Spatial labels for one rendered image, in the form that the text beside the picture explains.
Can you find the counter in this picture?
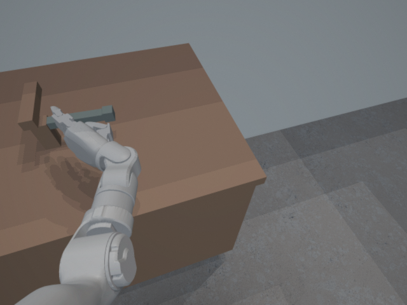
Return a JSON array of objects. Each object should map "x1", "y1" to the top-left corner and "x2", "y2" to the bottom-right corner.
[{"x1": 0, "y1": 43, "x2": 267, "y2": 305}]

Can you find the tap lever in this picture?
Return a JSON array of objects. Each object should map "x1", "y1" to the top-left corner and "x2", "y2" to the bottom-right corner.
[{"x1": 46, "y1": 105, "x2": 115, "y2": 129}]

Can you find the robot left forearm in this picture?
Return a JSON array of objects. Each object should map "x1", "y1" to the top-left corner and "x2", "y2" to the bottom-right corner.
[{"x1": 59, "y1": 141, "x2": 141, "y2": 284}]

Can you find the left robot upper arm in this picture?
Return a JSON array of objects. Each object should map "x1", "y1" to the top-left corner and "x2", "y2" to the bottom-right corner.
[{"x1": 15, "y1": 232, "x2": 137, "y2": 305}]

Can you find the left robot hand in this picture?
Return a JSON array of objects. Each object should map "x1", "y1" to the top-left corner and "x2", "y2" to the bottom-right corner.
[{"x1": 50, "y1": 106, "x2": 114, "y2": 167}]

